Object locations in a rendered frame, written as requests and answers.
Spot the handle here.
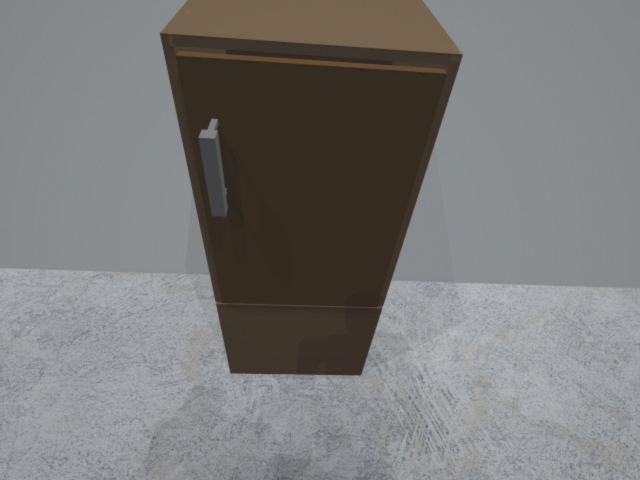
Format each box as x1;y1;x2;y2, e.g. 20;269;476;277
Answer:
198;119;228;217

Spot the cupboard door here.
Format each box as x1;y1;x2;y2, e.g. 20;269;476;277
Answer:
176;51;447;307

